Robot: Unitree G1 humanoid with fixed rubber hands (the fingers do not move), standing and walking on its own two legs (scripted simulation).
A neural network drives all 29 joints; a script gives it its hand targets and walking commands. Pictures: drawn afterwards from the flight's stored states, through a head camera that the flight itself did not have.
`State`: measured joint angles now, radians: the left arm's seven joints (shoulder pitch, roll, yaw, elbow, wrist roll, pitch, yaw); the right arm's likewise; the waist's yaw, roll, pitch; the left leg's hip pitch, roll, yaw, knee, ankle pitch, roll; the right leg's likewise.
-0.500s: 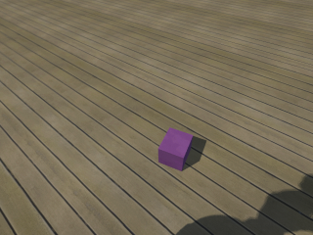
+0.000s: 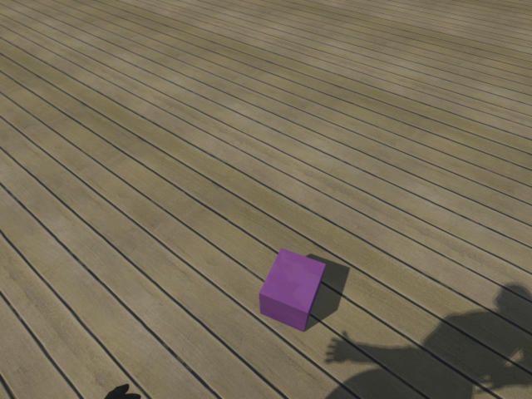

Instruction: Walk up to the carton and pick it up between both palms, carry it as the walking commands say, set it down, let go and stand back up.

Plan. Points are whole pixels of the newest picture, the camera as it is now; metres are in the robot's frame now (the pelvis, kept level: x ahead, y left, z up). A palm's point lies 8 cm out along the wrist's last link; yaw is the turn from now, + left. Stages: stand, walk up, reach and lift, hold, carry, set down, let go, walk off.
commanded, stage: walk up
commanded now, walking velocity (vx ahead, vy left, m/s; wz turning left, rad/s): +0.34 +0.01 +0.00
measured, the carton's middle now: (292, 289) +0.64 -0.07 -0.68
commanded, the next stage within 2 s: none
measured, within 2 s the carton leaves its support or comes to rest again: neither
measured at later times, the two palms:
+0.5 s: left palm out of the picture +0.16 +0.30 -0.11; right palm (422, 387) +0.20 -0.24 -0.12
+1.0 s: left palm (114, 340) +0.26 +0.28 -0.11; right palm (408, 357) +0.25 -0.23 -0.14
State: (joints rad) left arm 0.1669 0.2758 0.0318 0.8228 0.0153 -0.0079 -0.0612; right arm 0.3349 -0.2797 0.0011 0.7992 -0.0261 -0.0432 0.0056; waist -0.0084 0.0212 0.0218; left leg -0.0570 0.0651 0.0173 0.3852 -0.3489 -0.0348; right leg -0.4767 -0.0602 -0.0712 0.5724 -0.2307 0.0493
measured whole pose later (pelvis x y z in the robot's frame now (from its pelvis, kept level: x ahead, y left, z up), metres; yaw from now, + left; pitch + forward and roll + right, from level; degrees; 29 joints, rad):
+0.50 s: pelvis +0.14 +0.02 +0.00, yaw +1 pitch +1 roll +0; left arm 0.35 0.27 0.03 0.88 0.02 -0.04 0.00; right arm 0.30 -0.29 0.00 0.80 -0.03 0.02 0.04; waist -0.01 0.04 0.04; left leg -0.40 0.06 0.03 0.55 -0.22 -0.04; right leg -0.17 -0.09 -0.08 0.40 -0.24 0.04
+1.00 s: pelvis +0.19 +0.01 +0.00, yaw +0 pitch +0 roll +1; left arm 0.23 0.26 0.03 0.90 0.02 0.01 -0.01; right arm 0.30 -0.23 0.00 0.81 -0.02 0.02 0.00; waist -0.01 0.05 0.04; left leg -0.26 0.06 0.04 0.48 -0.20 -0.03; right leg -0.29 -0.01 -0.07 0.49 -0.20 -0.03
